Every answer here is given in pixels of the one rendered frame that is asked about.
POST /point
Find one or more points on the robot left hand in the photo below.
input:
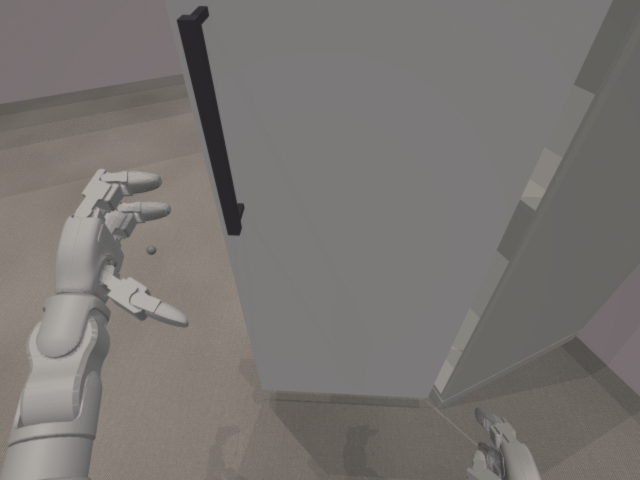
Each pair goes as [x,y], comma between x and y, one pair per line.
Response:
[89,240]

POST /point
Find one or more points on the robot right hand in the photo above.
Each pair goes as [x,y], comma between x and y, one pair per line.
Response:
[513,461]

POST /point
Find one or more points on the fridge door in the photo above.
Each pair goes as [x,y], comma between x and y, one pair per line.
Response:
[380,148]

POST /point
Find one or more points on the left robot forearm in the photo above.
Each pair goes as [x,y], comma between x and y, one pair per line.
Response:
[57,414]

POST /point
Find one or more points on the handle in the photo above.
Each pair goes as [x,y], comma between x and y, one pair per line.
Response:
[190,28]

